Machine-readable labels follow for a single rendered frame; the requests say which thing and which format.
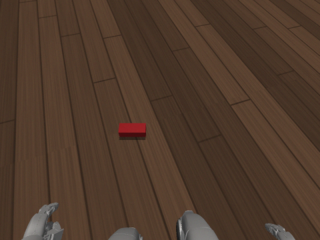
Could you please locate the right robot hand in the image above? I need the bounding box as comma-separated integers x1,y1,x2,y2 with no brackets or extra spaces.
265,223,295,240

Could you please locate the carton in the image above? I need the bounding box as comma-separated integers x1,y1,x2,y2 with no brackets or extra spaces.
118,123,146,137

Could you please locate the left robot hand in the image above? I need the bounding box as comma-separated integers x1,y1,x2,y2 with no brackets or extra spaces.
23,202,64,240

